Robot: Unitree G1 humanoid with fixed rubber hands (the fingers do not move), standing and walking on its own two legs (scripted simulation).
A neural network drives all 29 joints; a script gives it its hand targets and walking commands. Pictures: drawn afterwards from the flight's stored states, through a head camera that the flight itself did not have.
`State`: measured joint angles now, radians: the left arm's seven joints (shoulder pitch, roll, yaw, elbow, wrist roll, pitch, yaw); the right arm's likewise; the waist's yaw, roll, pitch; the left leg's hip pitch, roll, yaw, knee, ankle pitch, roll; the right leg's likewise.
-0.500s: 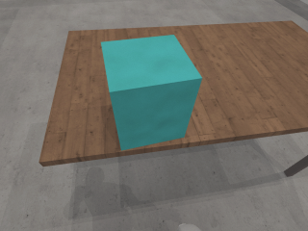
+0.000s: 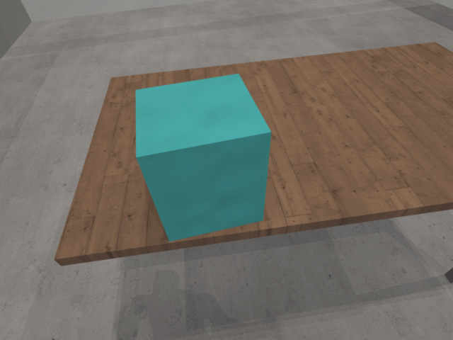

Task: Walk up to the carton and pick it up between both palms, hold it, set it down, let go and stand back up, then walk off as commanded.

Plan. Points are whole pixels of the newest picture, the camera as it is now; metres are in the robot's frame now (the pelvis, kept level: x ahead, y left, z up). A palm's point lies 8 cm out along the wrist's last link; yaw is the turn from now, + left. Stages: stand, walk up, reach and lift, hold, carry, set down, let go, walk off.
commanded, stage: walk up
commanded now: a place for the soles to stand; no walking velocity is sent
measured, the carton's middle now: (203, 159) +0.46 +0.05 +0.08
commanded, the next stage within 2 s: reach and lift in 1.32 s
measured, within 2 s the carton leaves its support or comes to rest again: neither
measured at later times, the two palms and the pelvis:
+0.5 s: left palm out of the picture +0.16 +0.31 -0.08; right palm out of the picture +0.09 -0.31 -0.11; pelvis +0.03 +0.00 +0.00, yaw +0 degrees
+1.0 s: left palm out of the picture +0.15 +0.31 -0.08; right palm out of the picture +0.10 -0.31 -0.11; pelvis +0.03 +0.00 +0.00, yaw +0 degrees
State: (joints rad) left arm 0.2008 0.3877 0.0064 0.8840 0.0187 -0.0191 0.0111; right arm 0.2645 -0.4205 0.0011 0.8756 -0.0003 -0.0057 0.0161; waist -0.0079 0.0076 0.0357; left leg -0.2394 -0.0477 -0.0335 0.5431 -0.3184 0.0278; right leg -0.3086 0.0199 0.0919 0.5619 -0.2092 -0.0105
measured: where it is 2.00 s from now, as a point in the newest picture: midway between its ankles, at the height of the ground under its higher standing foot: outside the picture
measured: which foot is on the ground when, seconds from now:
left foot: down 0.00-1.00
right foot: down 0.00-1.00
